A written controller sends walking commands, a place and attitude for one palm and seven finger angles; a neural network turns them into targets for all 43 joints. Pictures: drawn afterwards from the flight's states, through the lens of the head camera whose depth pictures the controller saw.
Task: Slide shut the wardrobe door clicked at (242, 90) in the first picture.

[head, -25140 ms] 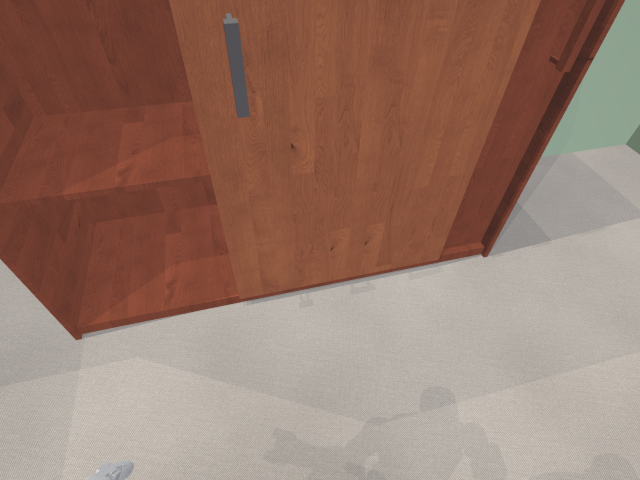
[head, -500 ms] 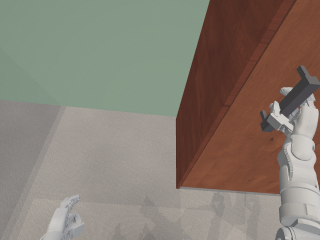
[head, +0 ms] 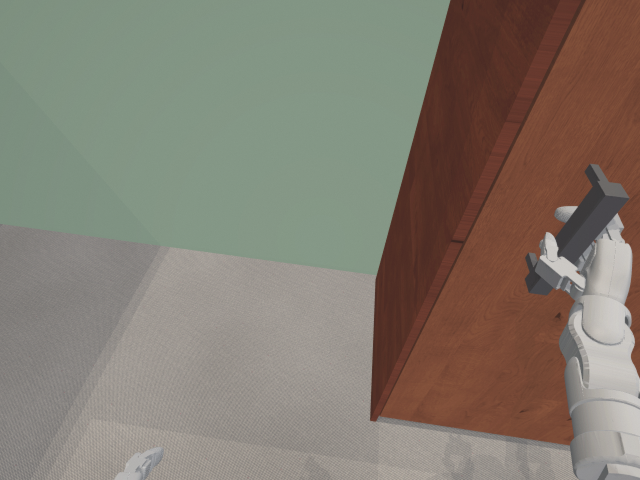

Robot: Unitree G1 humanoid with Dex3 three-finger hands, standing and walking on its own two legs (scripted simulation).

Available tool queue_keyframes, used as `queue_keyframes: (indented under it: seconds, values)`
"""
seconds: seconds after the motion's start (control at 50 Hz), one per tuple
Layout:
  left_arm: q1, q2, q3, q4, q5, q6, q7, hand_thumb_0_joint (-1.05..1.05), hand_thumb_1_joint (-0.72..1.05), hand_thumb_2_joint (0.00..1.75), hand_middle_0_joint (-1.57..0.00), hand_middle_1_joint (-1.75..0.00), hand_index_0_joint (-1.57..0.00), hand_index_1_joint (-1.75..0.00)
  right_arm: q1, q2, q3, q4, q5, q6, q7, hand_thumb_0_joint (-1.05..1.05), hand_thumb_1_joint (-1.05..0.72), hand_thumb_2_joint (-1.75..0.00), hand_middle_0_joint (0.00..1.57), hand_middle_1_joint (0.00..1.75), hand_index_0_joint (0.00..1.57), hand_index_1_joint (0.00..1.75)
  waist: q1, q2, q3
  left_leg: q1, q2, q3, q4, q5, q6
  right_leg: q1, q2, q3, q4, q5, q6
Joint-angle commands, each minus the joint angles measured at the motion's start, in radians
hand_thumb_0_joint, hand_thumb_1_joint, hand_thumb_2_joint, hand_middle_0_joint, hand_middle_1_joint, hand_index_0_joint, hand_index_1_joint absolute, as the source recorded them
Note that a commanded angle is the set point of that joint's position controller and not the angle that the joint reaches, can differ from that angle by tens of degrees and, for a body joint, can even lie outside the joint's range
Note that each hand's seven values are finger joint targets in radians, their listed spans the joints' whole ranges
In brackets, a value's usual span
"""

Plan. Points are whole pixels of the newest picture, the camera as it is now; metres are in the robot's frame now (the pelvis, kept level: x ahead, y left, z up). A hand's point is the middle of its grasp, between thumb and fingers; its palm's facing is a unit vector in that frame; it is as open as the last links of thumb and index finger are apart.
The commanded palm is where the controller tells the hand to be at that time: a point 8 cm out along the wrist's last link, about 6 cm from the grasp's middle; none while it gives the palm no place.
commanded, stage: stop walking and hold the door there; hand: right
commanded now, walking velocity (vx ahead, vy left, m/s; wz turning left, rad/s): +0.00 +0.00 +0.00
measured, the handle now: (563, 232) +0.42 -0.28 +0.13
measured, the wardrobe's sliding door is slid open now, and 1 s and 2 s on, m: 0.00 0.00 0.00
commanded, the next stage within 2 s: none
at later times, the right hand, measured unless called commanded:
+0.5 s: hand (548, 260) +0.38 -0.25 +0.12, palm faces +0.38 +0.90 -0.21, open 6.2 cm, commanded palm +0.34 -0.27 +0.11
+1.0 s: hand (552, 263) +0.37 -0.25 +0.12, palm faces +0.25 +0.95 -0.17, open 6.2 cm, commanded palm +0.34 -0.28 +0.11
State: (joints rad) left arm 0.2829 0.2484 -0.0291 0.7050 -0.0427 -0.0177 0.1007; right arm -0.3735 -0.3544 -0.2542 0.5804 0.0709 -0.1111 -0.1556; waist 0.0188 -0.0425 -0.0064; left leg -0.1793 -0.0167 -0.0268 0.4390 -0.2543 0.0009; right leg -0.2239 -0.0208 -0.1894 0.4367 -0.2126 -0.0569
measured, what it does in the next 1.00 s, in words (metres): lifts its left foot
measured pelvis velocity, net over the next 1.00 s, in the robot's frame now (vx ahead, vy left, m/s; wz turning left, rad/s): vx -0.03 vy -0.08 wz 0.00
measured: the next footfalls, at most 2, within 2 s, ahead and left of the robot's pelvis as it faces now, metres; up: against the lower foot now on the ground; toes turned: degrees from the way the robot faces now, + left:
left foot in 1.10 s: +0.00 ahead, +0.03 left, +0.00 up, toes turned +5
right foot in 1.44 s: +0.05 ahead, -0.21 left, +0.00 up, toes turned +4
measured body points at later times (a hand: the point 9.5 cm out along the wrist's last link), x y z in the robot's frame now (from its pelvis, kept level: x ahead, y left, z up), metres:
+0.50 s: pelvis +0.01 -0.01 +0.00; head +0.01 +0.01 +0.45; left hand +0.15 +0.24 -0.11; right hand +0.35 -0.30 +0.13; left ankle -0.01 +0.12 -0.74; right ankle +0.02 -0.08 -0.74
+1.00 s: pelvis -0.03 -0.08 +0.00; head +0.00 -0.06 +0.45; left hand +0.12 +0.16 -0.12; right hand +0.35 -0.30 +0.13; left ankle -0.05 +0.07 -0.70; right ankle +0.02 -0.08 -0.74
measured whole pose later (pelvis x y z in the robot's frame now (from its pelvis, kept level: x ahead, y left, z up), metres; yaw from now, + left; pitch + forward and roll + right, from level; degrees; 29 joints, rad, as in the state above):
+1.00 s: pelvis -0.03 -0.08 +0.00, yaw +0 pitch -2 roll +1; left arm 0.18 0.24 -0.02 0.67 -0.03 0.00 0.08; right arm -0.48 -0.25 -0.11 0.49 0.07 -0.08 -0.17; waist -0.02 -0.06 0.10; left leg -0.31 0.05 0.03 0.82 -0.42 -0.01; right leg -0.20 0.07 -0.23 0.36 -0.16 -0.11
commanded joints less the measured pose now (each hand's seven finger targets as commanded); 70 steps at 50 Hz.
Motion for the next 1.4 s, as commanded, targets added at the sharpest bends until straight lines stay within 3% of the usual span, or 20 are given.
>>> queue_keyframes:
  seconds: [0.0,0.44,0.72,0.78,0.84,0.88,1.02,1.06,1.08,1.1,1.14,1.16,1.2,1.22,1.26,1.3,1.32,1.34,1.36,1.38]
  values:
    - [-0.091,0.149,0.056,-0.125,0.009,-0.052,0.014,0.00,0.90,0.90,-0.20,-0.30,-0.20,-0.30,-0.288,-0.166,0.046,-0.205,-0.036,-0.051,0.026,0.00,-0.90,-0.90,0.45,1.40,0.45,1.40,-0.001,-0.001,-0.215,-0.063,0.101,-0.072,-0.032,0.181,0.018,0.202,-0.199,0.217,-0.081,0.190,0.007]
    - [-0.108,0.140,0.058,-0.131,0.007,-0.047,0.008,0.00,0.90,0.90,-0.20,-0.30,-0.20,-0.30,-0.243,-0.080,0.113,-0.267,-0.029,-0.041,0.024,0.00,-0.90,-0.90,0.45,1.40,0.45,1.40,0.007,0.004,-0.207,-0.086,0.099,-0.063,-0.030,0.215,0.020,0.243,-0.187,0.198,-0.064,0.262,0.022]
    - [-0.141,0.139,0.078,-0.177,-0.004,0.044,0.010,0.00,0.90,0.90,-0.20,-0.30,-0.20,-0.30,-0.327,-0.118,0.087,-0.256,-0.039,-0.027,0.017,0.00,-0.90,-0.90,0.45,1.40,0.45,1.40,-0.007,0.164,-0.218,0.081,0.350,-0.180,0.023,0.705,0.081,0.034,-0.082,0.158,0.074,0.073,0.054]
    - [-0.153,0.138,0.077,-0.178,-0.006,0.052,0.005,0.00,0.90,0.90,-0.20,-0.30,-0.20,-0.30,-0.385,-0.057,0.149,-0.290,-0.041,-0.030,0.020,0.00,-0.90,-0.90,0.45,1.40,0.45,1.40,0.001,0.090,-0.240,-0.018,0.269,-0.061,0.112,0.447,0.027,0.151,-0.137,0.186,-0.026,0.276,0.032]
    - [-0.164,0.127,0.065,-0.192,-0.001,0.016,-0.007,0.00,0.90,0.90,-0.20,-0.30,-0.20,-0.30,-0.408,0.012,0.199,-0.349,-0.024,-0.057,0.035,0.00,-0.90,-0.90,0.45,1.40,0.45,1.40,-0.008,-0.096,-0.286,-0.266,0.060,0.030,0.514,-0.278,-0.005,0.318,-0.298,0.395,-0.186,0.217,0.038]
    - [-0.167,0.125,0.061,-0.169,0.013,-0.009,-0.007,0.00,0.90,0.90,-0.20,-0.30,-0.20,-0.30,-0.423,0.053,0.229,-0.339,-0.018,-0.049,0.034,0.00,-0.90,-0.90,0.45,1.40,0.45,1.40,-0.006,-0.018,-0.240,-0.259,0.067,0.008,0.575,-0.213,0.002,0.277,-0.275,0.348,-0.204,0.203,0.152]
    - [-0.140,0.135,0.054,-0.157,0.040,-0.060,-0.027,0.00,0.90,0.90,-0.20,-0.30,-0.20,-0.30,-0.415,0.037,0.219,-0.319,-0.010,-0.024,0.045,0.00,-0.90,-0.90,0.45,1.40,0.45,1.40,-0.035,-0.094,-0.233,0.038,0.003,0.160,0.012,-0.131,0.034,0.275,-0.138,0.104,-0.196,0.545,0.295]
    - [-0.120,0.143,0.058,-0.158,0.030,-0.055,-0.040,0.00,0.90,0.90,-0.20,-0.30,-0.20,-0.30,-0.397,-0.007,0.194,-0.331,-0.026,-0.033,0.050,0.00,-0.90,-0.90,0.45,1.40,0.45,1.40,-0.041,0.079,-0.266,0.085,0.138,0.002,-0.171,0.079,0.133,0.225,-0.080,0.103,0.154,0.550,0.266]
    - [-0.117,0.132,0.047,-0.149,0.016,-0.048,-0.039,0.00,0.90,0.90,-0.20,-0.30,-0.20,-0.30,-0.421,-0.005,0.194,-0.348,-0.031,-0.039,0.053,0.00,-0.90,-0.90,0.45,1.40,0.45,1.40,-0.017,0.262,-0.250,-0.027,0.273,-0.194,-0.124,0.276,0.219,0.195,-0.081,0.203,0.319,0.240,0.166]
    - [-0.129,0.096,0.036,-0.145,0.022,-0.048,-0.037,0.00,0.90,0.90,-0.20,-0.30,-0.20,-0.30,-0.452,0.027,0.211,-0.348,-0.021,-0.040,0.058,0.00,-0.90,-0.90,0.45,1.40,0.45,1.40,0.006,0.189,-0.214,-0.045,0.321,-0.197,-0.081,0.371,0.204,0.112,-0.082,0.253,0.229,-0.086,0.105]
    - [-0.099,0.111,0.042,-0.135,0.006,-0.049,-0.026,0.00,0.90,0.90,-0.20,-0.30,-0.20,-0.30,-0.454,0.145,0.331,-0.347,-0.006,-0.021,0.081,0.00,-0.90,-0.90,0.45,1.40,0.45,1.40,0.041,0.163,-0.228,-0.099,0.138,-0.013,0.072,0.008,0.070,0.181,-0.125,0.302,-0.049,0.038,0.053]
    - [-0.123,0.137,0.047,-0.137,0.011,-0.049,-0.021,0.00,0.90,0.90,-0.20,-0.30,-0.20,-0.30,-0.454,0.080,0.265,-0.334,-0.014,-0.025,0.072,0.00,-0.90,-0.90,0.45,1.40,0.45,1.40,0.026,-0.011,-0.222,-0.179,0.043,0.017,0.167,-0.074,0.016,0.227,-0.208,0.395,-0.132,0.057,0.012]
    - [-0.161,0.116,0.035,-0.131,0.031,-0.062,-0.020,0.00,0.90,0.90,-0.20,-0.30,-0.20,-0.30,-0.455,0.060,0.235,-0.333,-0.002,-0.031,0.057,0.00,-0.90,-0.90,0.45,1.40,0.45,1.40,-0.007,-0.085,-0.220,-0.235,0.004,-0.018,0.374,-0.238,0.020,0.268,-0.274,0.562,-0.331,-0.009,0.188]
    - [-0.174,0.122,0.046,-0.135,0.039,-0.072,-0.021,0.00,0.90,0.90,-0.20,-0.30,-0.20,-0.30,-0.455,0.046,0.211,-0.355,0.007,-0.034,0.052,0.00,-0.90,-0.90,0.45,1.40,0.45,1.40,-0.028,-0.076,-0.223,-0.178,-0.010,0.019,0.340,-0.228,0.026,0.273,-0.235,0.460,-0.345,0.143,0.317]
    - [-0.175,0.127,0.058,-0.142,0.043,-0.083,-0.031,0.00,0.90,0.90,-0.20,-0.30,-0.20,-0.30,-0.423,0.060,0.209,-0.371,0.002,-0.036,0.051,0.00,-0.90,-0.90,0.45,1.40,0.45,1.40,-0.055,-0.124,-0.205,0.011,-0.033,0.135,0.120,-0.246,0.031,0.222,-0.137,0.193,-0.228,0.610,0.409]
    - [-0.106,0.151,0.087,-0.137,0.015,-0.079,-0.057,0.00,0.90,0.90,-0.20,-0.30,-0.20,-0.30,-0.406,0.073,0.224,-0.374,-0.020,-0.043,0.066,0.00,-0.90,-0.90,0.45,1.40,0.45,1.40,-0.060,0.153,-0.256,0.065,0.099,0.056,-0.173,-0.013,0.144,0.220,0.004,0.051,0.342,0.713,0.374]
    - [-0.103,0.144,0.079,-0.125,-0.012,-0.070,-0.061,0.00,0.90,0.90,-0.20,-0.30,-0.20,-0.30,-0.466,0.114,0.276,-0.400,-0.030,-0.066,0.080,0.00,-0.90,-0.90,0.45,1.40,0.45,1.40,-0.023,0.461,-0.223,-0.148,0.334,-0.241,-0.128,0.201,0.262,0.163,-0.040,0.328,0.703,-0.049,0.178]
    - [-0.120,0.093,0.065,-0.122,0.005,-0.061,-0.054,0.00,0.90,0.90,-0.20,-0.30,-0.20,-0.30,-0.462,0.129,0.260,-0.334,-0.014,-0.059,0.087,0.00,-0.90,-0.90,0.45,1.40,0.45,1.40,-0.012,0.352,-0.145,-0.150,0.371,-0.245,-0.047,0.290,0.269,-0.021,-0.040,0.436,0.672,-0.355,0.088]
    - [-0.149,0.033,0.037,-0.128,0.027,-0.063,-0.060,0.00,0.90,0.90,-0.20,-0.30,-0.20,-0.30,-0.550,0.178,0.333,-0.436,-0.022,-0.055,0.095,0.00,-0.90,-0.90,0.45,1.40,0.45,1.40,0.027,0.131,-0.123,-0.204,0.330,-0.127,0.026,0.179,0.172,-0.012,-0.078,0.436,0.395,-0.346,0.064]
    - [-0.107,0.072,0.043,-0.086,0.020,-0.048,-0.043,0.00,0.90,0.90,-0.20,-0.30,-0.20,-0.30,-0.512,0.090,0.251,-0.365,-0.031,-0.053,0.087,0.00,-0.90,-0.90,0.45,1.40,0.45,1.40,0.059,-0.023,-0.134,-0.222,0.201,0.007,0.176,0.036,0.088,0.048,-0.037,0.278,0.090,-0.171,0.069]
